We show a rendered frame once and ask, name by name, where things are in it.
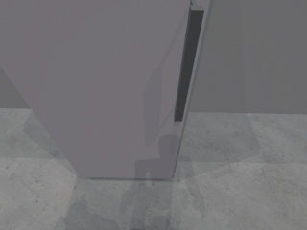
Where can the handle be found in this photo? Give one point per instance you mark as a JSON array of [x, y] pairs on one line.
[[193, 30]]

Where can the fridge door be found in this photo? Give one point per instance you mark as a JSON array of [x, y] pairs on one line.
[[102, 78]]

